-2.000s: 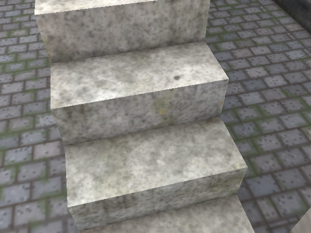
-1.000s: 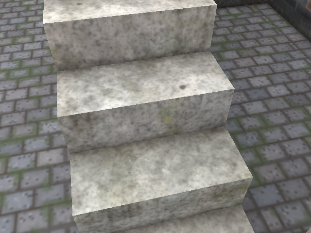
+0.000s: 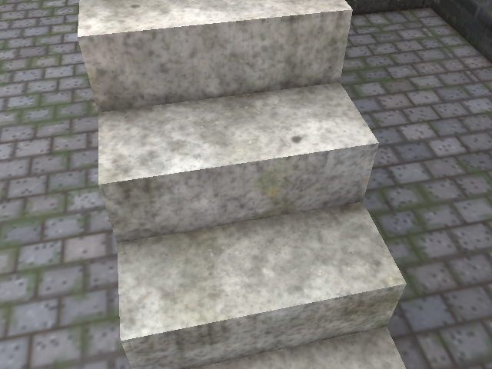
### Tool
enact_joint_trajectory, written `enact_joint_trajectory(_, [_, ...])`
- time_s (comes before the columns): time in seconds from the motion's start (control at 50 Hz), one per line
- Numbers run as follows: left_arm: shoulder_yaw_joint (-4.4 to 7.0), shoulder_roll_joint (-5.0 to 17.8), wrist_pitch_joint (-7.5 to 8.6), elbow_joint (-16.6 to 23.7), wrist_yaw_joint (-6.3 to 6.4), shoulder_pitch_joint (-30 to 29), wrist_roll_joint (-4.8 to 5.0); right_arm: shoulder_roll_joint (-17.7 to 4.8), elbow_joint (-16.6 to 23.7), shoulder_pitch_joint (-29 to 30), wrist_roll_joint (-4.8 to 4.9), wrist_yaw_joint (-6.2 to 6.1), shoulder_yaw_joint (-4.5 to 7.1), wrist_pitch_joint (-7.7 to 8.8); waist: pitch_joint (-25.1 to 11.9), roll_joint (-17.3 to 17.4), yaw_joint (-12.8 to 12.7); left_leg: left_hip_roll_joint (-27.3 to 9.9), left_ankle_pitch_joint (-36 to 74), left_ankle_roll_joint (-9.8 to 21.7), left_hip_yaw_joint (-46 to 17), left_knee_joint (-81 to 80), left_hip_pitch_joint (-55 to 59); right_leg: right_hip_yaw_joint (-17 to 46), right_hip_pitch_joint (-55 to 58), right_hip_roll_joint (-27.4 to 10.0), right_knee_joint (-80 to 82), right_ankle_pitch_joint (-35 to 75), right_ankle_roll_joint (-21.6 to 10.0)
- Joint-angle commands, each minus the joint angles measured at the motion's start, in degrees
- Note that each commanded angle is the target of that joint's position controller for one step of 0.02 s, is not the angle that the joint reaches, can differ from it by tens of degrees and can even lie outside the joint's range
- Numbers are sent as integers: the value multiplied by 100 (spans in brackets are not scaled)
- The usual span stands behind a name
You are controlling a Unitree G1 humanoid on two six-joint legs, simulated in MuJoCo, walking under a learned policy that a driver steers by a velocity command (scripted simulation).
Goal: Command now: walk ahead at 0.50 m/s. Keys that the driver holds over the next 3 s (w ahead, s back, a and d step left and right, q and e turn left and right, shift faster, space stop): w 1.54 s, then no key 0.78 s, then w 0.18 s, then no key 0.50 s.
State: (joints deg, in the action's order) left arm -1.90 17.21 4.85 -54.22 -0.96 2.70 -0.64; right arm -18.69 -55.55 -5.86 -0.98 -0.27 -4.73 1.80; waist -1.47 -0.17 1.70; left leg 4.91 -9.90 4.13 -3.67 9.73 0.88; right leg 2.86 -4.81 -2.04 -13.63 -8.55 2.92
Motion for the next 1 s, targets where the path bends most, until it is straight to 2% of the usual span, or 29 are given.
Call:
enact_joint_trajectory(0.02, [154, 736, 84, 377, 19, -466, 6, -796, 300, 311, 3, -21, 166, 64, -283, 3, -1, -815, 2077, -168, -489, 98, 170, 144, -67, -261, 23, 1102, 20])
enact_joint_trajectory(1.0, [199, 702, 91, 292, 19, -379, 14, -708, 327, 207, 8, -32, 229, 44, -257, 5, -20, -808, 2206, -175, -535, 92, 219, 89, -75, -287, 21, 1078, 22])
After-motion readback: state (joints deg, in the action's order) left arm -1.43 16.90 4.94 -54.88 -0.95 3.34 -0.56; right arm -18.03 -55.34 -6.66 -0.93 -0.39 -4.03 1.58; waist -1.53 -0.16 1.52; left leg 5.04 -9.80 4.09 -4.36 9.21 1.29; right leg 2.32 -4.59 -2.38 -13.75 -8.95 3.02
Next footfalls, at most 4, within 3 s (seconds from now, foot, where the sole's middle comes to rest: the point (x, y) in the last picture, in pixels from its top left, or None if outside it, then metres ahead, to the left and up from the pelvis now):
none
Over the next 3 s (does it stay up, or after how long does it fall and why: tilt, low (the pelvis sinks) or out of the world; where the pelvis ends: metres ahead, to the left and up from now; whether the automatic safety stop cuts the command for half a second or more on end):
stays up -0.01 -0.01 0.00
